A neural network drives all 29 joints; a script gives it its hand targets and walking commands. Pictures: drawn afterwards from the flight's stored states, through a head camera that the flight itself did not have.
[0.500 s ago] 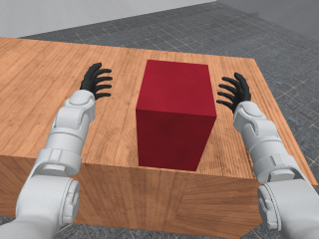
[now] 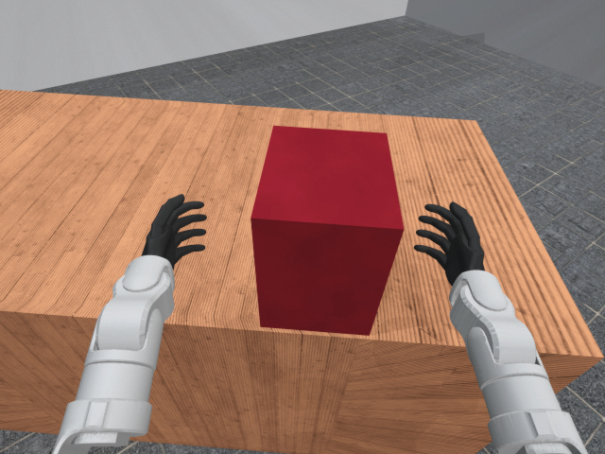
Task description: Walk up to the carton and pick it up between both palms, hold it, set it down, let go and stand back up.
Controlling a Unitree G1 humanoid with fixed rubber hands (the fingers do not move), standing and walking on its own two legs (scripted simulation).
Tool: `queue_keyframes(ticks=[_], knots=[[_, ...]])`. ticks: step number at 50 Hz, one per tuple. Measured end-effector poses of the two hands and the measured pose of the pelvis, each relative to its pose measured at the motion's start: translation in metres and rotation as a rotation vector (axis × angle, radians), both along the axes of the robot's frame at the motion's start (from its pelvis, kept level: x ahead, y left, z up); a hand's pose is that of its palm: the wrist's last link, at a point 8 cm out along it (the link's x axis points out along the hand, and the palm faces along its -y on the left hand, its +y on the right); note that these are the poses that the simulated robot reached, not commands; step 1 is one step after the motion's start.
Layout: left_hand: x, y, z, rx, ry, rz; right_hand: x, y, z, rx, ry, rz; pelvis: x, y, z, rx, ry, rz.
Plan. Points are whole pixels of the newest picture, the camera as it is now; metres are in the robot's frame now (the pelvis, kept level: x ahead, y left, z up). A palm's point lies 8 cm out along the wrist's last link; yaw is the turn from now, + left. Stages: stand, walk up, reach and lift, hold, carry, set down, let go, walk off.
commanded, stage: set down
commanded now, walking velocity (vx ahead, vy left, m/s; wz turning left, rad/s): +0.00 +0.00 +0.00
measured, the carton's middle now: (322, 232) +0.44 -0.04 +0.05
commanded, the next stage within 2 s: none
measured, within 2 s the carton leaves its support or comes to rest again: neither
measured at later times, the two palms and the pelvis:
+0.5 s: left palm (144, 326) +0.27 +0.19 +0.06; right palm (466, 331) +0.26 -0.21 +0.06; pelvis +0.02 +0.01 +0.00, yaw -1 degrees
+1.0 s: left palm (133, 374) +0.24 +0.21 +0.01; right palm (459, 380) +0.22 -0.21 +0.01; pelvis +0.03 +0.02 +0.00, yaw -1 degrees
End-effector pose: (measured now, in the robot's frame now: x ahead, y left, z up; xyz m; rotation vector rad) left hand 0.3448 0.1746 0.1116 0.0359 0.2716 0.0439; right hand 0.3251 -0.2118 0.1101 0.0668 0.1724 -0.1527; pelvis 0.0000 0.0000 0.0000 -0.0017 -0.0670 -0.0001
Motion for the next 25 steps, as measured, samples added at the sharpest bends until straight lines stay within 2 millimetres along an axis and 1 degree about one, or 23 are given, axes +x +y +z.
queue_keyframes(ticks=[4, 8, 10, 16, 20, 22, 25], knots=[[-0.019, 0.006, -0.018, -0.011, 0.012, 0.007, -0.012, 0.004, -0.014, -0.015, 0.012, -0.006, 0.001, 0.000, 0.000, -0.001, -0.002, 0.009], [-0.027, 0.008, -0.030, -0.020, 0.011, 0.012, -0.020, 0.003, -0.024, -0.024, 0.032, -0.023, 0.001, 0.001, 0.000, 0.002, 0.010, 0.007], [-0.029, 0.008, -0.030, -0.023, -0.003, 0.010, -0.023, 0.002, -0.027, -0.027, 0.036, -0.024, 0.002, 0.002, 0.000, 0.002, 0.017, 0.004], [-0.032, 0.002, -0.023, -0.020, -0.040, -0.015, -0.030, -0.006, -0.029, -0.029, 0.030, -0.033, 0.009, 0.005, 0.001, -0.002, 0.028, -0.007], [-0.042, 0.002, -0.026, -0.019, -0.037, -0.020, -0.042, -0.008, -0.031, -0.029, 0.013, -0.035, 0.018, 0.007, 0.001, -0.006, 0.022, -0.011], [-0.051, 0.006, -0.034, -0.012, -0.018, -0.007, -0.051, -0.006, -0.037, -0.030, 0.018, -0.031, 0.021, 0.007, 0.001, -0.008, 0.013, -0.013], [-0.070, 0.017, -0.052, -0.008, 0.021, 0.027, -0.066, 0.000, -0.052, -0.026, 0.059, -0.014, 0.024, 0.007, 0.002, -0.008, 0.002, -0.014]])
